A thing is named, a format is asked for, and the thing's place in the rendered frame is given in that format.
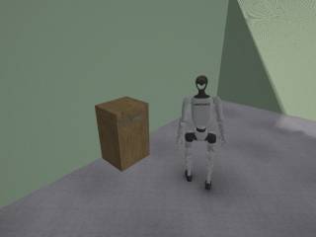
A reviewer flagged robot left hand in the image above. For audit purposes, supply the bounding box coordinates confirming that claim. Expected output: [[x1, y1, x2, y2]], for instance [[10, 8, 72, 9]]
[[176, 137, 184, 150]]

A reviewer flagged handle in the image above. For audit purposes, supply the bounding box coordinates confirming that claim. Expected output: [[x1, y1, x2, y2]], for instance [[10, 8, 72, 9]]
[[130, 116, 141, 120]]

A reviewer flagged robot head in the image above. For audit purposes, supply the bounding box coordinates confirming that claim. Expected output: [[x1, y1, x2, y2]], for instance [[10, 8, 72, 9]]
[[194, 75, 210, 99]]

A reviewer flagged right robot forearm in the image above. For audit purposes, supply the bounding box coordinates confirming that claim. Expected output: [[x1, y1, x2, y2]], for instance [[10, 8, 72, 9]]
[[218, 115, 226, 135]]

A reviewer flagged robot right hand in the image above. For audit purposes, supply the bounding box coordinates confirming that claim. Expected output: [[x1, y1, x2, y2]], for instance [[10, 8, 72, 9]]
[[217, 134, 226, 146]]

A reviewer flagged left robot upper arm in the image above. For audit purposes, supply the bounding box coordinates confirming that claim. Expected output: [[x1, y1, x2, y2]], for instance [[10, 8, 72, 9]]
[[181, 97, 192, 123]]

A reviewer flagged robot left thigh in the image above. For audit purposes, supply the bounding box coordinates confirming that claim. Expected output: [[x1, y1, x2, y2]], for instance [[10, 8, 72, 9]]
[[185, 130, 195, 156]]

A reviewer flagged drawer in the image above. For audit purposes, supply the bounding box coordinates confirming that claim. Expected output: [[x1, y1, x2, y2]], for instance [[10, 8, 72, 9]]
[[118, 107, 148, 128]]

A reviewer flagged cabinet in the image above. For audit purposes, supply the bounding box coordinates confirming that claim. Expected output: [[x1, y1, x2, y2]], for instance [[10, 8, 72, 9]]
[[95, 96, 150, 172]]

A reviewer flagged left robot forearm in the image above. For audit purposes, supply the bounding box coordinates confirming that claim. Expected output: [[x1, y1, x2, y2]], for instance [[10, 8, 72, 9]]
[[177, 117, 186, 138]]

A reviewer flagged right robot upper arm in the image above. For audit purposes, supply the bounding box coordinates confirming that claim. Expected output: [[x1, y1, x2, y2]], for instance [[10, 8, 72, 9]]
[[211, 96, 223, 122]]

